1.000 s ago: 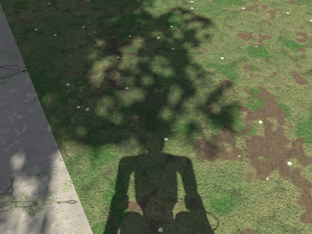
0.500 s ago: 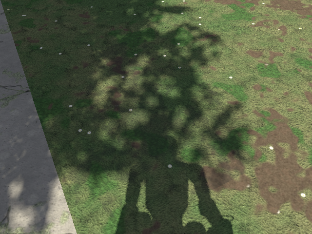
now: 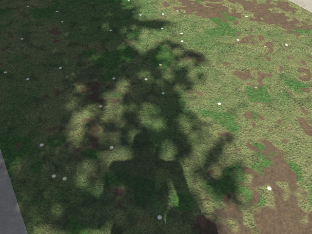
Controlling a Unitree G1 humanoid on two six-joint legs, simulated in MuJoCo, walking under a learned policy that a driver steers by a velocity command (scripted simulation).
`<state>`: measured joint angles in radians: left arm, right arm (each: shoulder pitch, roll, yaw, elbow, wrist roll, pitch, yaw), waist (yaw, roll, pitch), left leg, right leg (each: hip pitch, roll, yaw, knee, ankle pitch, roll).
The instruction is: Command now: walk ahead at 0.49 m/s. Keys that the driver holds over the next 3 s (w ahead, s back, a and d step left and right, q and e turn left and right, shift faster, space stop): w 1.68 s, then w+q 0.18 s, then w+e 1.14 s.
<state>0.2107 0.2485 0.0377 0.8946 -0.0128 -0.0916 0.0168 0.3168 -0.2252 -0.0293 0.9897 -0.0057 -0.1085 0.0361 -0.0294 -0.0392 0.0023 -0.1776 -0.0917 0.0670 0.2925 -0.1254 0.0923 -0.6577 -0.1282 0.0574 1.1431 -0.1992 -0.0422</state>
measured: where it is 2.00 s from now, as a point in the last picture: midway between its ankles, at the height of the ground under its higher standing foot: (160, 130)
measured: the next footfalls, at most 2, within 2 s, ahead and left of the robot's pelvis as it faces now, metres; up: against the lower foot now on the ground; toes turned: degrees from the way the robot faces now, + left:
right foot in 0.30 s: +0.34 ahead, -0.17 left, +0.00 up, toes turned -2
left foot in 0.86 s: +0.66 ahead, +0.07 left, +0.00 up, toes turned +3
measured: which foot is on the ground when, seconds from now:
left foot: down 0.00-0.32, up 0.34-0.84, down 0.86-1.00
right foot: up 0.00-0.28, down 0.30-0.88, up 0.90-1.00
